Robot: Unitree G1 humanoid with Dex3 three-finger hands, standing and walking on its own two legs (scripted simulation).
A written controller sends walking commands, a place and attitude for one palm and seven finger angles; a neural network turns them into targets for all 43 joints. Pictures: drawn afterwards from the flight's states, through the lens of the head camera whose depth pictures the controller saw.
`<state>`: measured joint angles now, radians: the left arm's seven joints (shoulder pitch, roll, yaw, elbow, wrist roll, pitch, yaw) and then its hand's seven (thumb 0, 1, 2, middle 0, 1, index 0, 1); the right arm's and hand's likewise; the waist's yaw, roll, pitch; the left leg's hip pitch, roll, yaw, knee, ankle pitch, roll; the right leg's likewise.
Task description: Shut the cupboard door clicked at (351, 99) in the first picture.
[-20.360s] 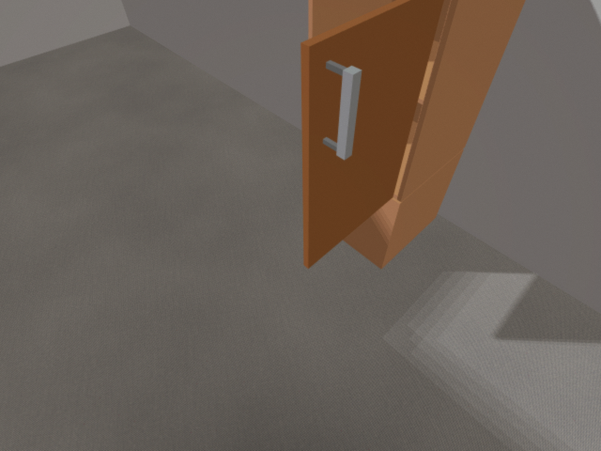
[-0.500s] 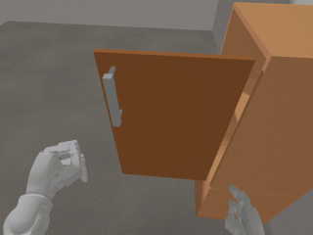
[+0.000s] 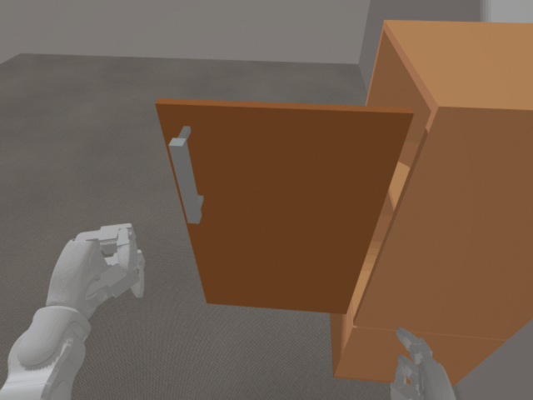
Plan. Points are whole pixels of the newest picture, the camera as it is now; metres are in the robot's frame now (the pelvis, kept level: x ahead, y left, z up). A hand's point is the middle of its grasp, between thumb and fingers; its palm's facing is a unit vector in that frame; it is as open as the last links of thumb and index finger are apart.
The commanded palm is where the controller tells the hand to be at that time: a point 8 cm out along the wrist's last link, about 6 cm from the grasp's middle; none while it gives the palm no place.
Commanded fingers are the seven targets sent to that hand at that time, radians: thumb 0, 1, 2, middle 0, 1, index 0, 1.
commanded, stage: raise the hand and make a fist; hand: left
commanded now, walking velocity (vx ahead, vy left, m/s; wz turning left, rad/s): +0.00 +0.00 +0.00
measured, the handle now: (190, 176) +0.42 +0.17 +0.14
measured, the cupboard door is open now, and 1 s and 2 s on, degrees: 91 91 88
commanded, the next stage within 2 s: bring the fist close to the handle in 0.10 s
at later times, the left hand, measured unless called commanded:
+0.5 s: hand (158, 252) +0.26 +0.17 +0.14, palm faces +0.04 -1.00 -0.08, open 3.1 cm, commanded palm +0.23 +0.22 +0.14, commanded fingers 0.00 0.90 0.90 -1.30 -1.50 -1.30 -1.50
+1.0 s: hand (183, 225) +0.31 +0.15 +0.14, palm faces +0.00 -1.00 -0.05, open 3.1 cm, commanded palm +0.28 +0.20 +0.14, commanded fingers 0.00 0.90 0.90 -1.30 -1.50 -1.30 -1.50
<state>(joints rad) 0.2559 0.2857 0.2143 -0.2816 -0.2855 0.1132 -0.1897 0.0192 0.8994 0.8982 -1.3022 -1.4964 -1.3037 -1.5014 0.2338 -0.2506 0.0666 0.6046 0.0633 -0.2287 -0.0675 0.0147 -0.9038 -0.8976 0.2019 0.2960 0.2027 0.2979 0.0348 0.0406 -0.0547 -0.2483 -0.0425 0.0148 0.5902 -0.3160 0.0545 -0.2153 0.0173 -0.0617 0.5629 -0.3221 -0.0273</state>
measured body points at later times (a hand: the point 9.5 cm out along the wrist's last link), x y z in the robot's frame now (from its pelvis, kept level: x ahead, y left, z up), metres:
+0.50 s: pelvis +0.00 -0.02 +0.00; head -0.03 -0.05 +0.45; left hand +0.25 +0.23 +0.15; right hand +0.18 -0.25 -0.07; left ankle +0.00 +0.08 -0.73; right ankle -0.01 -0.10 -0.73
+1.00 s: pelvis +0.01 -0.01 +0.00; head +0.00 -0.03 +0.45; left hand +0.30 +0.21 +0.15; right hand +0.19 -0.24 -0.07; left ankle +0.00 +0.08 -0.73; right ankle -0.01 -0.10 -0.73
